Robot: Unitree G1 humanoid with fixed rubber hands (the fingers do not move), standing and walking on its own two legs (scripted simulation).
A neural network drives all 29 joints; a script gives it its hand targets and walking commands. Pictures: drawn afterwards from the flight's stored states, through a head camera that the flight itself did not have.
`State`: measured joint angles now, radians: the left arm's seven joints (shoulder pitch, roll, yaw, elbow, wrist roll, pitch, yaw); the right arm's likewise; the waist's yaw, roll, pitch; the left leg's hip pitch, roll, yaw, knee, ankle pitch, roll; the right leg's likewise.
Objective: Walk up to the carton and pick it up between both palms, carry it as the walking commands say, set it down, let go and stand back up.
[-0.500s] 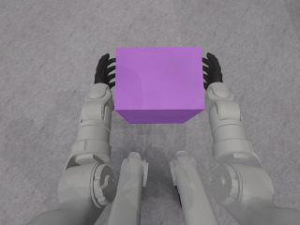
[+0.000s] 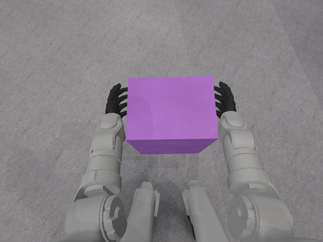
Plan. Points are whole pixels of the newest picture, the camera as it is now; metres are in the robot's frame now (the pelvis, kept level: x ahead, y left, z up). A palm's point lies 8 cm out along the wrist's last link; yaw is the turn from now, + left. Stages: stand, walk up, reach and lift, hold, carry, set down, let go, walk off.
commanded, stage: reach and lift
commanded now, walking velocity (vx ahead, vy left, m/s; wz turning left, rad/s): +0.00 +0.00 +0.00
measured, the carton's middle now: (169, 122) +0.43 +0.00 -0.12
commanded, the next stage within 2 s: none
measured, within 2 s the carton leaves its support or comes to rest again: neither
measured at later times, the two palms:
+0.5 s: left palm (105, 111) +0.41 +0.14 +0.02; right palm (237, 108) +0.41 -0.14 +0.02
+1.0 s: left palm (95, 104) +0.40 +0.14 +0.09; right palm (255, 104) +0.39 -0.14 +0.09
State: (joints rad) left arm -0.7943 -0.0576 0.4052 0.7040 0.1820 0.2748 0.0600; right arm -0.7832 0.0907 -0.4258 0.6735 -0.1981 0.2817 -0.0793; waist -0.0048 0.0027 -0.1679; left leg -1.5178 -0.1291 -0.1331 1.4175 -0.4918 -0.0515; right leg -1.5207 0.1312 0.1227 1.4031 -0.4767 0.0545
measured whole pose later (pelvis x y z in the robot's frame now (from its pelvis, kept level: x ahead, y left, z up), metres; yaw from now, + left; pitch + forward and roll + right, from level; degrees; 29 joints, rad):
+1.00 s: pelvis +0.04 +0.00 +0.13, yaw +0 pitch +20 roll +0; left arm -0.48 -0.15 0.37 0.57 0.23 0.28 0.01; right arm -0.45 0.18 -0.38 0.54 -0.23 0.28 -0.05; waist 0.00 0.00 -0.10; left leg -0.82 -0.08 -0.16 0.78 -0.31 -0.03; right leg -0.82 0.10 0.16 0.78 -0.30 0.02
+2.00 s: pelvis +0.06 -0.01 +0.17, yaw +1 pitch -5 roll +0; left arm -0.33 -0.16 0.26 0.36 0.25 0.67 0.03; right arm -0.33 0.17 -0.27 0.34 -0.26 0.68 -0.03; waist -0.01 0.00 -0.01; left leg -0.09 -0.05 -0.17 0.39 -0.20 -0.01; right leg -0.10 0.05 0.15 0.40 -0.20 0.00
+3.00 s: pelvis +0.06 +0.00 +0.18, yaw +1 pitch -7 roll +0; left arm -0.28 -0.16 0.20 0.28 0.25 0.75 0.03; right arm -0.29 0.16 -0.22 0.28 -0.26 0.76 -0.02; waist 0.01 0.00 -0.01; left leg -0.04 -0.05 -0.16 0.36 -0.19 -0.01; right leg -0.05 0.04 0.14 0.37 -0.20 0.00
